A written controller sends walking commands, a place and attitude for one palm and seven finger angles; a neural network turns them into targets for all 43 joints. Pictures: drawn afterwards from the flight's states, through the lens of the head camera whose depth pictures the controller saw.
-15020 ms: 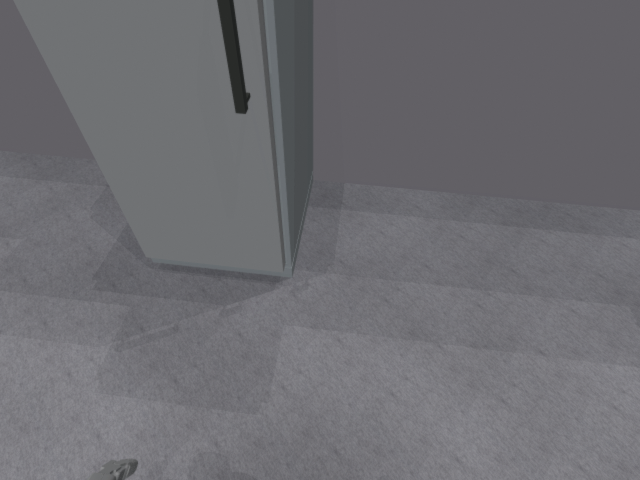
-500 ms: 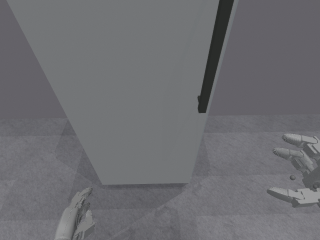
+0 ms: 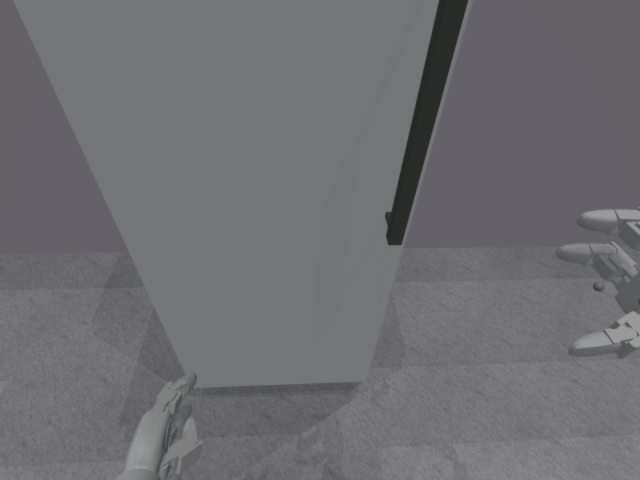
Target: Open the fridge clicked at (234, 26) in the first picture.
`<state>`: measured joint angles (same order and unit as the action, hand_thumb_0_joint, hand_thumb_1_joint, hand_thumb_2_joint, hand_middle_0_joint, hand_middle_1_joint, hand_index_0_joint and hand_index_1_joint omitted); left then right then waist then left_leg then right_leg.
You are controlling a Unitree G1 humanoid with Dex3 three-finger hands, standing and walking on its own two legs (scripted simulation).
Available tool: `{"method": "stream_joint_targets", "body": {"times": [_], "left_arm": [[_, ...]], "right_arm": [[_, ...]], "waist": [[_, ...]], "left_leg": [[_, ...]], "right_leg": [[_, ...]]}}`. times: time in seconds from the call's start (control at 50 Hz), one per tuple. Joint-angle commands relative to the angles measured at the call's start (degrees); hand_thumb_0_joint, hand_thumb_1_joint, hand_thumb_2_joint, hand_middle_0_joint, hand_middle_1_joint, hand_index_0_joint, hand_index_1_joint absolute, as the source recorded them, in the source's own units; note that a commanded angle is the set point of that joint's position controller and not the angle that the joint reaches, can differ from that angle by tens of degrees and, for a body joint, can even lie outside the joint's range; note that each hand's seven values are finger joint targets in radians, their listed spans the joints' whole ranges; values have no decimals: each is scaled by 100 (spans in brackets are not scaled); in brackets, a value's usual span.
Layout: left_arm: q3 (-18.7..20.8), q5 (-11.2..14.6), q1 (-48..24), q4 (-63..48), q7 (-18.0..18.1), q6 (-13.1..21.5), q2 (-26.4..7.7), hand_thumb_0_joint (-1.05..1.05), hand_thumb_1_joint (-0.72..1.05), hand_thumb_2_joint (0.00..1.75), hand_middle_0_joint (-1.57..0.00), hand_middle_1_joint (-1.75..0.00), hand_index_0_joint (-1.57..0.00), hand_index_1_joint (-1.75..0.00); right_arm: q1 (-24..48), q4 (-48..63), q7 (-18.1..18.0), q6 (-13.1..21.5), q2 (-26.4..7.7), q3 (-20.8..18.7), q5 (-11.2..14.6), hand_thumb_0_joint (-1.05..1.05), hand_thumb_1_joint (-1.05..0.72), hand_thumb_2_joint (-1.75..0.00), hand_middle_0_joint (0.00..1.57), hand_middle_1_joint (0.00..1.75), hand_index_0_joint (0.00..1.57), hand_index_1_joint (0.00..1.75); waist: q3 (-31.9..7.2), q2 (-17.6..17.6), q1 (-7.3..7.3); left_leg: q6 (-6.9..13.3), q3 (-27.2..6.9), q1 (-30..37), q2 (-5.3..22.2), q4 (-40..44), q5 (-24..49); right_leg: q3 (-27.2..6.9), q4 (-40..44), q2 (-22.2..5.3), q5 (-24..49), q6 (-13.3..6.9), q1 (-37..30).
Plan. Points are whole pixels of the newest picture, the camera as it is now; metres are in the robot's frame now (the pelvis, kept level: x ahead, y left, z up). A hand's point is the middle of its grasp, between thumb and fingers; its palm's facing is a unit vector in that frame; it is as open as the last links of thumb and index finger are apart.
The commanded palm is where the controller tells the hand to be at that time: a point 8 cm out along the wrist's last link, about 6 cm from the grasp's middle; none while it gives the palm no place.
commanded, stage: raise the hand to about handle height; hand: right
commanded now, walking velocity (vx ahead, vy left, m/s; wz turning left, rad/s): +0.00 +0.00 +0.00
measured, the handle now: (417, 120) +0.52 -0.13 +0.22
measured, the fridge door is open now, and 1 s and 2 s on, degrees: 0 0 0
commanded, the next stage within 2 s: move the hooked fingers beside the handle in 0.56 s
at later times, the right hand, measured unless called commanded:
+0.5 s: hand (575, 268) +0.28 -0.26 +0.19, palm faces +0.08 +0.99 -0.08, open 13.9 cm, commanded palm +0.25 -0.30 +0.19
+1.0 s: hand (555, 248) +0.31 -0.25 +0.19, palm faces +0.03 +1.00 -0.05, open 13.9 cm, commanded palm +0.28 -0.29 +0.19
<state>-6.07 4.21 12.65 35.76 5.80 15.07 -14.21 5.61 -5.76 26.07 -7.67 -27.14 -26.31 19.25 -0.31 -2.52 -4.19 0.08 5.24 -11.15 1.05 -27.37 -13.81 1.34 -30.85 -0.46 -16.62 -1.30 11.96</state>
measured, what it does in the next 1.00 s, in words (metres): stands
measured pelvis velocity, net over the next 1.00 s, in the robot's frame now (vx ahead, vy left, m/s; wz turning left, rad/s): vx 0.00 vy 0.01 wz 0.01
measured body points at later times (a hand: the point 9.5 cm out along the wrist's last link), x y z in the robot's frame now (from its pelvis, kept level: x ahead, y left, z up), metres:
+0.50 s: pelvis +0.00 +0.02 +0.00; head -0.02 +0.04 +0.45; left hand +0.20 +0.24 -0.06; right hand +0.27 -0.31 +0.19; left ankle +0.01 +0.12 -0.74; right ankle +0.00 -0.10 -0.74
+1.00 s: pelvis +0.00 +0.01 +0.00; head -0.03 +0.03 +0.45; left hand +0.18 +0.24 -0.07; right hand +0.30 -0.30 +0.19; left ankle +0.01 +0.12 -0.74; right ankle +0.00 -0.10 -0.74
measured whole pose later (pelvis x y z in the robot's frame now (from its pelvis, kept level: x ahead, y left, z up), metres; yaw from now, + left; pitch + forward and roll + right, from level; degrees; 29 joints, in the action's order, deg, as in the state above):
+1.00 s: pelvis +0.00 +0.01 +0.00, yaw +1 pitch -3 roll +1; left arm -4.9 5.1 12.4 35.9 6.3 12.2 -15.0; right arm 15.8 -15.1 24.0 -10.0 -26.4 -23.7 16.9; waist -0.9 -2.6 -2.7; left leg 1.1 4.7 -10.8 0.3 -26.9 -13.2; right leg 1.8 -28.6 -1.1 -15.3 -0.4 10.6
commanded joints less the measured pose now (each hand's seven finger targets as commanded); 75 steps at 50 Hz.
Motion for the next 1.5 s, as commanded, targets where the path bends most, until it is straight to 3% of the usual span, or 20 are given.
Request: {"method": "stream_joint_targets", "body": {"times": [0.0,0.04,0.14,0.18,0.24,0.44,0.56,0.64,0.7,0.82,0.88,0.94,1.1,1.14,1.16,1.22,1.26,1.32,1.36,1.48], "left_arm": [[327,34,-763,-943,74,294,-715,0,90,90,-20,-30,-20,-30],[327,64,-778,-931,75,258,-729,0,90,90,-20,-30,-20,-30],[382,102,-774,-1010,-8,115,-797,0,90,90,-20,-30,-20,-30],[401,95,-835,-1063,-38,71,-784,0,90,90,-20,-30,-20,-30],[417,77,-846,-1115,-16,89,-728,0,90,90,-20,-30,-20,-30],[400,94,-846,-1027,89,91,-704,0,90,90,-20,-30,-20,-30],[413,78,-870,-1026,62,69,-734,0,90,90,-20,-30,-20,-30],[410,102,-866,-1047,53,86,-715,0,90,90,-20,-30,-20,-30],[410,98,-798,-936,90,61,-763,0,90,90,-20,-30,-20,-30],[394,101,-821,-940,138,88,-720,0,90,90,-20,-30,-20,-30],[417,78,-730,-879,136,75,-782,0,90,90,-20,-30,-20,-30],[422,82,-747,-918,113,57,-758,0,90,90,-20,-30,-20,-30],[442,74,-645,-905,93,6,-776,0,90,90,-20,-30,-20,-30],[431,89,-625,-896,112,3,-759,0,90,90,-20,-30,-20,-30],[440,80,-602,-890,110,-4,-763,0,90,90,-20,-30,-20,-30],[440,86,-562,-822,141,-25,-779,0,90,90,-20,-30,-20,-30],[461,69,-496,-772,145,-63,-814,0,90,90,-20,-30,-20,-30],[461,59,-503,-767,139,-67,-768,0,90,90,-20,-30,-20,-30],[469,32,-443,-759,104,-93,-772,0,90,90,-20,-30,-20,-30],[490,50,-337,-716,66,-281,-826,0,90,90,-20,-30,-20,-30]], "right_arm": [[2025,1272,9,165,-1710,-609,133,0,50,-30,30,120,30,120],[2109,1063,14,29,-1707,-581,103,0,50,-30,30,120,30,120],[1582,624,112,-269,-1548,-517,132,0,50,-30,30,120,30,120],[1660,938,89,-224,-1635,-627,174,0,50,-30,30,120,30,120],[1832,1255,-15,-65,-1739,-768,176,0,50,-30,30,120,30,120],[2043,1213,-132,-41,-1593,-527,43,0,50,-30,30,120,30,120],[1781,1007,-66,-76,-1684,-663,131,0,50,-30,30,120,30,120],[1904,1072,-55,-51,-1593,-589,114,0,50,-30,30,120,30,120],[2300,660,-97,-60,-1622,-504,79,0,50,-30,30,120,30,120],[3007,658,-156,102,-1397,-93,-56,0,50,-30,30,120,30,120],[2866,257,-213,130,-1589,-300,-62,0,50,-30,30,120,30,120],[2921,209,-239,100,-1519,-250,-123,0,50,-30,30,120,30,120],[3310,79,-451,152,-1447,-158,-202,0,50,-30,30,120,30,120],[3538,74,-470,156,-1188,150,-259,0,50,-30,30,120,30,120],[3649,124,-492,170,-1094,264,-255,0,50,-30,30,120,30,120],[3994,-73,-593,136,-1066,364,-324,0,50,-30,30,120,30,120],[4034,-225,-676,144,-1135,331,-357,0,50,-30,30,120,30,120],[4347,-163,-773,199,-999,460,-421,0,50,-30,30,120,30,120],[4089,-308,-831,223,-1056,336,-414,0,50,-30,30,120,30,120],[4217,-932,-881,137,-1318,135,-501,0,50,-30,30,120,30,120]], "waist": [[-1103,-405,72],[-998,-479,72],[-942,-83,35],[-1142,65,28],[-1310,-142,21],[-1011,-401,110],[-1010,-116,41],[-1103,-232,82],[-820,4,192],[-1054,-445,247],[-1103,11,193],[-1151,-361,156],[-1193,-75,212],[-1119,-339,277],[-1173,-142,294],[-1131,-300,349],[-1154,58,340],[-1406,-309,346],[-1512,17,263],[-1308,108,304]], "left_leg": [[150,-165,268,-112,367,1000],[150,-163,217,-102,407,912],[117,-189,233,-75,403,1116],[104,-241,406,-57,373,1372],[103,-246,435,-76,355,1397],[82,-306,305,-48,481,1068],[66,-390,442,-14,483,1175],[59,-315,364,-43,434,1240],[41,-358,165,-47,527,862],[100,-354,126,-21,490,735],[97,-356,241,-21,473,800],[131,-315,217,-12,419,889],[141,-274,196,-44,416,917],[157,-258,48,-52,410,818],[157,-257,92,-58,421,865],[155,-267,-62,-49,461,632],[153,-261,8,-69,492,613],[191,-275,78,-43,414,856],[189,-267,224,-64,388,1136],[166,-316,287,-40,418,1288]], "right_leg": [[-374,661,-18,1211,52,-446],[-359,701,-6,1124,50,-440],[-282,658,18,1203,14,-300],[-226,576,10,1382,-8,-344],[-203,560,38,1431,-20,-494],[-157,635,38,1097,-34,-496],[-151,565,10,1161,-40,-391],[-143,584,40,1198,-40,-471],[-181,600,12,895,-40,-310],[-195,631,24,837,-24,-493],[-220,637,-2,877,-37,-344],[-200,668,9,973,-10,-392],[-216,732,-44,1027,-6,-390],[-235,766,-46,982,16,-461],[-240,747,-64,1042,7,-487],[-261,801,-57,795,13,-490],[-271,810,-87,820,-3,-443],[-282,796,-68,1077,28,-603],[-258,757,-82,1357,21,-590],[-121,793,-71,1293,-5,-282]]}}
